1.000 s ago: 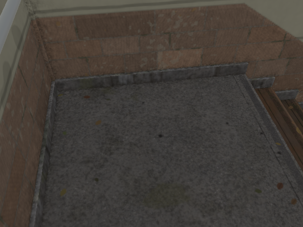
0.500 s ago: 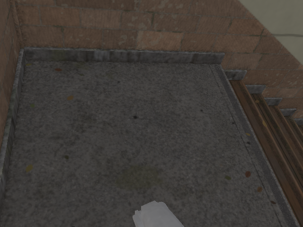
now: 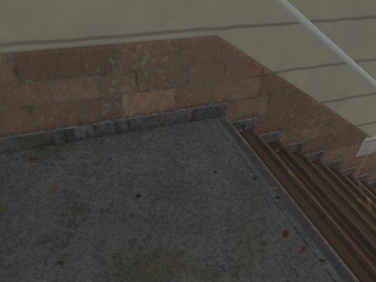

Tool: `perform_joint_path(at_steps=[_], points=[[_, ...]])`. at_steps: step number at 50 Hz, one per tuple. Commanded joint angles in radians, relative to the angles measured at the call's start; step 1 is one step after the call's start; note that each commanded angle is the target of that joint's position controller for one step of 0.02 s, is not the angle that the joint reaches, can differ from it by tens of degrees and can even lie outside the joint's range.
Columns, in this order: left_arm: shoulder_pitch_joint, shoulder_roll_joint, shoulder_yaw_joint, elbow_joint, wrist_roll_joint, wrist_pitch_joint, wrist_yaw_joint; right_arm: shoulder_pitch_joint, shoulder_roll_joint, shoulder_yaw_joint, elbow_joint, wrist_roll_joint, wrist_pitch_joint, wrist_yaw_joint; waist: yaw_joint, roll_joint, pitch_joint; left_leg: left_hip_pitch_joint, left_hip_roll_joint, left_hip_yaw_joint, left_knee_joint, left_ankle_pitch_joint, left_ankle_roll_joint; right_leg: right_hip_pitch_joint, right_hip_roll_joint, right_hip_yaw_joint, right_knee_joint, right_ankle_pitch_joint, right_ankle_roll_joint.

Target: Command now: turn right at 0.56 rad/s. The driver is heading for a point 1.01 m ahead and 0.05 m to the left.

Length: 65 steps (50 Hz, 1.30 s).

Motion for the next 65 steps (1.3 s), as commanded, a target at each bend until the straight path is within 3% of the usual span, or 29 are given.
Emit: perform_joint_path(at_steps=[1,9,12,14,15,16,17,18,19,22,24,26,31,36,39,41,43,45,46,48,50,52,56,60,61,62,63,64,65], points=[[-0.027,0.059,0.008,-0.075,-0.001,0.000,-0.007,0.025,-0.131,-0.038,-0.037,0.006,-0.004,-0.009,-0.005,0.108,0.095,0.054,0.287,-0.350,-0.325,-0.277,-0.185,-0.134,-0.005,-0.046,0.011,-0.043,-0.039],[0.115,0.086,0.007,-0.066,0.029,0.019,-0.022,0.090,-0.157,-0.072,0.006,0.026,-0.005,-0.021,0.053,0.071,0.114,0.123,0.353,-0.315,-0.458,-0.582,-0.228,-0.017,-0.021,-0.100,-0.370,-0.243,-0.147],[0.322,0.172,0.022,0.006,0.072,0.025,-0.032,0.002,-0.236,-0.123,-0.004,0.046,-0.012,-0.031,0.165,0.175,0.129,-0.243,0.357,-0.190,-0.665,-0.471,-0.280,0.557,0.006,-0.189,-0.564,-0.379,-0.274],[0.609,0.168,-0.007,0.075,0.033,-0.013,-0.051,-0.270,-0.248,-0.142,-0.115,0.045,-0.004,-0.051,0.295,0.326,0.214,-0.728,0.230,-0.043,-0.769,-0.558,-0.437,1.223,0.154,-0.342,-1.281,-0.917,-0.399],[0.712,0.157,0.002,0.157,-0.007,-0.026,-0.051,-0.314,-0.201,-0.137,-0.067,0.056,0.006,-0.052,0.404,-0.109,0.344,-1.060,0.167,-0.044,-0.017,-0.640,-0.344,1.321,0.039,-0.111,-1.292,-0.560,-0.455],[0.421,0.146,-0.018,0.045,-0.081,-0.044,-0.034,-0.337,-0.047,-0.099,-0.135,0.029,-0.001,-0.022,0.336,-0.543,0.432,-1.371,0.000,-0.422,0.759,-0.851,-0.193,0.915,-0.303,0.899,-1.724,-0.998,-0.550],[0.420,0.142,-0.008,0.083,-0.092,-0.077,0.000,-0.496,-0.202,-0.141,-0.216,-0.015,-0.054,0.008,0.271,-0.055,0.507,-1.347,0.026,-0.756,0.569,-0.416,-0.120,0.704,-0.393,1.144,-2.056,-0.973,-0.520],[0.348,0.243,0.021,0.100,-0.014,-0.096,0.027,-0.424,-0.160,-0.138,-0.222,0.038,-0.069,0.027,0.116,0.021,0.463,-1.268,0.038,-0.679,0.626,-0.262,-0.087,0.626,-0.505,1.187,-2.166,-1.021,-0.486],[0.356,0.221,0.026,0.138,0.028,-0.117,0.036,-0.355,-0.180,-0.143,-0.146,0.024,-0.069,0.028,0.061,0.171,0.364,-1.022,0.071,-0.699,0.662,-0.114,-0.109,0.550,-0.440,1.074,-2.094,-0.856,-0.413],[0.082,0.185,0.018,0.132,0.005,-0.143,0.022,-0.142,-0.142,-0.130,-0.038,-0.003,0.014,0.049,-0.121,0.163,0.244,-0.470,-0.015,-0.461,1.006,0.241,-0.231,0.091,-0.315,0.482,-1.910,-0.467,-0.290],[0.112,0.210,0.030,0.170,-0.032,-0.153,-0.005,-0.047,-0.119,-0.118,0.023,0.005,0.019,0.061,-0.113,0.167,0.175,-0.306,0.009,-0.376,0.960,0.385,-0.203,0.122,-0.267,0.190,-1.826,-0.256,-0.242],[0.216,0.236,0.040,0.215,-0.018,-0.160,-0.016,-0.144,-0.103,-0.106,0.006,-0.009,0.016,0.068,-0.042,0.184,0.176,-0.314,0.046,-0.314,0.829,0.455,-0.162,0.235,-0.234,0.073,-1.780,-0.250,-0.205],[0.456,0.189,0.029,0.306,0.018,-0.168,-0.002,-0.363,-0.093,-0.101,-0.032,-0.035,-0.005,0.073,0.178,-0.052,0.171,-0.599,0.103,-0.332,0.471,0.452,-0.141,0.796,-0.260,0.077,-1.667,-0.038,-0.253],[0.345,0.198,0.024,0.315,0.026,-0.199,0.014,-0.423,-0.099,-0.090,-0.012,-0.008,-0.048,0.063,0.188,-0.049,0.089,-0.389,0.162,-0.211,0.215,0.586,-0.127,0.815,-0.261,0.108,-1.497,0.162,-0.294],[0.160,0.214,0.046,0.295,0.029,-0.182,0.003,-0.040,-0.158,-0.109,0.136,-0.005,-0.031,0.051,-0.019,-0.120,-0.023,0.070,0.216,-0.168,0.150,0.313,-0.072,0.648,-0.278,0.095,-1.154,0.525,-0.280],[0.053,0.162,0.044,0.322,0.025,-0.180,-0.001,0.397,-0.221,-0.146,0.275,-0.008,-0.024,0.049,-0.281,0.204,0.048,0.520,0.240,-0.202,-0.173,0.444,-0.006,0.223,-0.078,-0.040,-0.393,0.077,-0.211],[0.137,0.092,0.024,0.193,-0.024,-0.211,-0.001,0.263,-0.209,-0.117,0.253,-0.015,-0.064,0.081,-0.069,0.385,0.015,0.760,0.399,-0.384,0.214,0.906,0.005,-0.320,-0.052,0.026,-0.262,-0.282,-0.230],[0.152,0.108,0.025,0.228,0.014,-0.216,-0.011,0.209,-0.168,-0.100,0.252,-0.004,-0.077,0.087,-0.018,0.215,0.035,0.480,0.467,-0.462,0.108,0.295,0.076,-0.334,-0.144,0.065,-0.489,-0.145,-0.202],[0.015,0.129,0.030,0.170,0.020,-0.224,-0.011,0.144,-0.193,-0.102,0.246,-0.009,-0.090,0.064,-0.011,0.296,0.120,0.260,0.549,-0.601,0.004,-0.072,0.123,-0.328,-0.213,0.169,-0.736,0.059,-0.162],[-0.118,0.158,0.036,0.106,0.021,-0.208,-0.036,-0.139,-0.136,-0.071,0.168,-0.012,-0.120,0.033,0.112,0.221,0.298,-0.297,0.468,-0.520,-0.211,-0.051,0.113,0.069,-0.282,0.078,-1.308,0.373,-0.116],[0.146,0.132,0.050,0.250,0.019,-0.184,-0.062,-0.124,-0.230,-0.106,0.180,-0.014,-0.134,0.045,0.178,0.237,0.131,-0.385,0.451,-0.412,-0.110,0.115,0.072,0.479,-0.223,0.004,-1.140,0.537,-0.124],[-0.038,0.157,0.069,0.226,-0.006,-0.206,-0.065,-0.098,-0.106,-0.086,0.180,0.018,-0.132,0.051,0.112,0.152,0.241,-0.265,0.348,-0.343,0.021,-0.332,0.043,0.241,-0.270,0.045,-1.406,0.923,-0.152],[-0.273,0.086,0.031,0.179,-0.009,-0.240,-0.080,0.052,-0.149,-0.099,0.185,-0.023,-0.141,0.059,-0.055,0.102,0.214,-0.125,0.274,-0.277,0.116,-0.341,0.012,0.541,-0.223,-0.103,-1.838,0.940,-0.110],[0.275,0.197,0.079,0.355,0.004,-0.232,-0.062,0.152,-0.138,-0.113,0.255,-0.037,-0.073,0.034,0.152,0.118,0.063,0.001,0.198,-0.225,0.856,0.181,0.012,0.986,-0.218,-0.079,-2.065,0.775,-0.136],[0.378,0.256,0.102,0.397,0.019,-0.222,-0.065,0.111,-0.086,-0.112,0.259,-0.032,-0.067,0.031,0.206,-0.066,0.030,-0.268,0.063,-0.168,1.272,-0.525,-0.005,1.175,-0.286,-0.022,-1.907,0.822,-0.164],[0.425,0.259,0.080,0.401,0.035,-0.233,-0.075,0.224,-0.017,-0.094,0.221,0.000,-0.081,0.027,0.113,-0.193,-0.068,-0.557,0.067,-0.311,1.428,-0.675,0.016,1.368,-0.397,0.069,-1.568,1.074,-0.112],[0.435,0.230,0.075,0.392,0.010,-0.228,-0.077,0.224,-0.033,-0.088,0.195,0.012,-0.095,0.017,0.120,-0.217,-0.156,-0.655,0.115,-0.321,1.410,-0.557,0.040,1.393,-0.438,0.203,-1.620,0.926,-0.134],[0.322,0.290,0.093,0.362,-0.008,-0.225,-0.053,0.108,-0.064,-0.084,0.146,0.024,-0.098,0.028,0.128,-0.291,-0.184,-0.774,0.132,-0.256,1.245,-0.359,0.009,1.291,-0.551,0.437,-1.908,0.096,-0.261],[0.234,0.205,0.070,0.332,-0.019,-0.234,-0.040,-0.064,-0.107,-0.092,0.129,-0.020,-0.095,0.035,0.130,-0.116,-0.065,-0.716,0.199,-0.247,1.145,-0.199,-0.010,1.055,-0.522,0.496,-2.063,-0.190,-0.265]])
